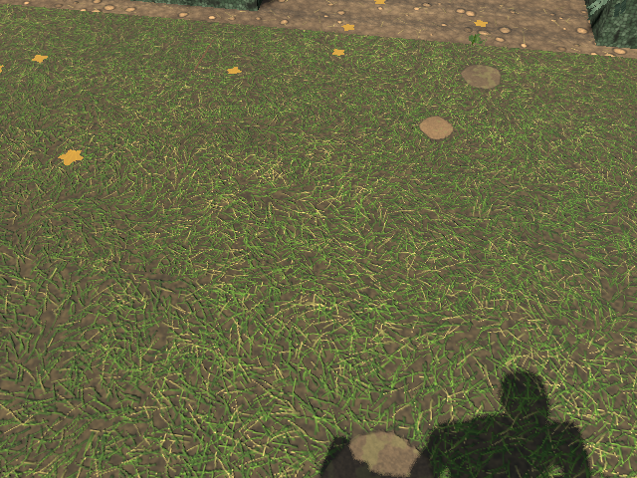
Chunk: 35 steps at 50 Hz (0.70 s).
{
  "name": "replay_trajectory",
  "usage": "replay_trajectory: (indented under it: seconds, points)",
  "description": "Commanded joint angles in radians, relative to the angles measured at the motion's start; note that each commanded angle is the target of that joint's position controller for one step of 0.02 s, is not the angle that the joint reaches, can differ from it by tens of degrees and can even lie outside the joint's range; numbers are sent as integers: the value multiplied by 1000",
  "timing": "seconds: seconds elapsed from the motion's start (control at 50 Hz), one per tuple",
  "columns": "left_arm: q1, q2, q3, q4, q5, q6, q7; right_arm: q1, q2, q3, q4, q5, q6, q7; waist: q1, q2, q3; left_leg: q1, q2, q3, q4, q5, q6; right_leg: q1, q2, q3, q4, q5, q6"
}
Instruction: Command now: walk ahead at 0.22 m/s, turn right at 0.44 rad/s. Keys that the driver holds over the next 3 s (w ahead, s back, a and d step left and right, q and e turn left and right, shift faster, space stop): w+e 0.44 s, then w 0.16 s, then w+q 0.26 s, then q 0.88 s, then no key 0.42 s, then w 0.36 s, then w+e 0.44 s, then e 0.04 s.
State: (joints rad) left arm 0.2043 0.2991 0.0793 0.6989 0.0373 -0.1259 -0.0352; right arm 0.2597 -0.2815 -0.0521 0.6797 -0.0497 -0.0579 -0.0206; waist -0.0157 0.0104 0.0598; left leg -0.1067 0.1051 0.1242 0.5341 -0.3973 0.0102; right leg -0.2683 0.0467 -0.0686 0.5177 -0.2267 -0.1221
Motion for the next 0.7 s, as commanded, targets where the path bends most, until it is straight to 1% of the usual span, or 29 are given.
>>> replay_trajectory:
  seconds: [0.02,0.04,0.06,0.1,0.12,0.14,0.2,0.26,0.3,0.32,0.34,0.36,0.38,0.4,0.42,0.44,0.46,0.48,0.5,0.52,0.54,0.56,0.58,0.6,0.62,0.64,0.66,0.68,0.7]
  points:
    - [181,157,46,-43,-2,-38,10,-147,-61,-3,-117,-38,-14,6,131,-168,-110,-373,-87,-55,219,-118,1,415,-243,590,-274,-236,-258]
    - [307,134,35,-22,18,-40,6,-184,-58,5,-109,-34,-25,30,191,-197,-88,-622,-112,-198,421,-187,5,572,-302,714,-319,-220,-259]
    - [332,106,25,-2,22,-41,0,-183,-58,6,-83,-23,-43,34,181,-122,-41,-724,-88,-233,548,-169,17,563,-314,666,-285,-115,-224]
    - [295,48,-6,0,21,-27,-14,-161,-83,3,-59,-46,-63,19,118,-66,-47,-691,-66,-237,620,-108,22,455,-275,570,-257,37,-203]
    - [244,33,-18,-15,20,-17,-15,-151,-77,9,-48,-59,-61,16,80,-62,-39,-635,-44,-224,583,-76,23,361,-254,530,-275,53,-196]
    - [199,29,-25,-33,18,-9,-16,-151,-71,12,-44,-61,-53,15,55,-60,-39,-577,-30,-214,532,-46,17,279,-235,509,-307,45,-189]
    - [149,70,-14,-56,9,-5,-19,-187,-51,26,-52,-31,-35,11,44,-47,-35,-441,-44,-174,338,53,-39,131,-185,449,-352,-4,-165]
    - [191,118,-5,-45,25,3,-44,-227,4,52,-77,-35,-26,31,67,-80,-25,-297,-89,-110,257,147,-53,-18,-139,404,-294,71,-165]
    - [219,111,-4,-42,27,6,-60,-235,-13,53,-90,-31,-30,41,77,-78,-11,-255,-109,-100,215,183,-52,-53,-151,453,-258,109,-183]
    - [170,87,-16,-64,66,7,-57,-140,-17,53,-67,-53,-41,41,40,-88,-38,-152,-96,-125,397,330,-47,-137,-154,445,-178,196,-169]
    - [127,72,-17,-83,63,7,-50,-48,-57,38,-47,-59,-51,30,-8,-66,-51,-126,-106,-113,399,230,-38,-144,-154,457,-95,242,-162]
    - [59,93,-8,-108,61,1,-38,101,-84,24,-18,-63,-52,20,-70,-31,-63,18,-141,-87,384,159,-30,-233,-122,449,36,313,-149]
    - [32,138,2,-114,26,-9,-44,217,-73,16,-4,-49,-48,13,-150,20,-44,167,-219,5,210,43,-31,-333,-47,418,160,350,-158]
    - [56,94,-4,-86,31,-21,-74,261,-87,17,3,-12,-44,2,-149,10,-48,300,-130,-151,33,86,25,-405,-22,435,321,272,-131]
    - [115,-55,-43,-66,41,-24,-90,392,-106,22,38,-12,-49,-13,-148,103,-159,462,115,-459,-9,310,258,-507,80,330,723,-118,-35]
    - [292,-121,-59,-17,40,-37,-88,350,-125,43,15,-16,-59,29,-11,66,-200,422,323,-715,-2,933,491,-644,99,273,976,-399,37]
    - [303,18,-17,-25,15,-31,-72,239,-166,8,3,-26,-53,63,0,164,-21,202,444,-977,-161,571,557,-805,35,301,1083,-356,87]
    - [179,88,-2,-19,28,-8,-43,122,-64,30,11,1,-54,79,5,42,31,87,396,-843,-178,337,480,-832,-49,301,1090,-250,102]
    - [82,64,-15,-36,56,11,-21,57,24,57,6,16,-59,72,-1,-40,-18,29,282,-679,-167,289,396,-771,-75,259,1001,-164,119]
    - [91,28,-37,-12,74,25,-18,-22,79,76,-6,7,-61,51,22,-18,-40,-41,207,-546,-184,318,343,-682,-122,254,878,-93,141]
    - [38,-31,-56,-31,77,38,-20,1,62,74,27,1,-57,33,11,-5,-15,-116,133,-425,-194,272,301,-601,-143,214,761,-86,148]
    - [0,-51,-71,-35,71,41,-37,20,40,66,45,0,-61,16,-10,17,-31,-157,84,-345,-212,252,283,-545,-141,152,687,-46,153]
    - [12,-43,-78,-22,66,40,-57,76,13,58,81,-22,-62,4,-28,16,-16,-191,74,-314,-185,257,270,-514,-155,156,662,70,139]
    - [47,-43,-83,-3,73,35,-72,121,-13,54,100,-44,-62,2,-33,-5,-39,-223,39,-255,-149,228,255,-450,-133,112,629,144,131]
    - [-14,-26,-88,-20,67,32,-71,192,13,61,151,-62,-70,-1,-57,-1,-1,-94,65,-306,-90,213,239,-607,-194,230,501,366,135]
    - [-80,-8,-85,-33,85,28,-63,273,16,68,160,-34,-78,-5,-108,11,-26,51,53,-302,-38,187,254,-712,-175,187,350,482,141]
    - [-139,-8,-89,-43,79,34,-54,349,19,72,191,-32,-81,2,-137,22,-17,76,64,-334,17,152,264,-740,-186,174,287,525,148]
    - [-146,-8,-99,-35,68,41,-48,326,11,70,183,-23,-79,9,-130,-22,-13,-78,1,-256,70,56,225,-562,-192,148,91,696,138]
    - [-151,-32,-110,-39,61,55,-45,309,-16,73,182,-35,-69,37,-108,18,9,-361,-30,-213,15,-49,221,-260,-147,51,99,711,129]
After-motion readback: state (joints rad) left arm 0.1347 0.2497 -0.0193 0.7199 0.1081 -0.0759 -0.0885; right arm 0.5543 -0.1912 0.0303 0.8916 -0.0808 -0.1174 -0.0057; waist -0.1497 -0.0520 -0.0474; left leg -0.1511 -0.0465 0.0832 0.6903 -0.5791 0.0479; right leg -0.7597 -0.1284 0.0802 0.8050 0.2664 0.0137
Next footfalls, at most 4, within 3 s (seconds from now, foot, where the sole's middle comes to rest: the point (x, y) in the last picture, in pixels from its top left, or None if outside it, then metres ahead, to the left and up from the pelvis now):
0.42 left None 0.21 0.09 -0.77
0.86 right None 0.43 -0.31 -0.94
1.32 left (367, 445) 0.63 -0.10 -0.94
1.82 right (462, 455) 0.60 -0.32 -0.94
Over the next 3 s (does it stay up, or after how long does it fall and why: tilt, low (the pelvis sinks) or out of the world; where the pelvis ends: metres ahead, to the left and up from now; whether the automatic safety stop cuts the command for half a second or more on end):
stays up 0.82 -0.12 -0.19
